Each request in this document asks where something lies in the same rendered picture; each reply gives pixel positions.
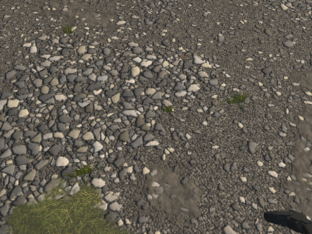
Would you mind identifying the right robot hand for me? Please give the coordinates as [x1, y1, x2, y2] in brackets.
[263, 210, 312, 234]

